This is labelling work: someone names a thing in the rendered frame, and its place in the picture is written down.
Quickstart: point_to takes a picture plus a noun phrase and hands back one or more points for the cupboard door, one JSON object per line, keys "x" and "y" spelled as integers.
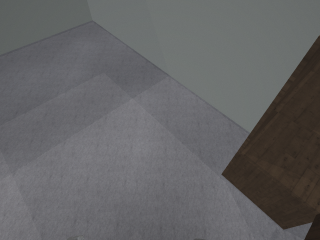
{"x": 314, "y": 231}

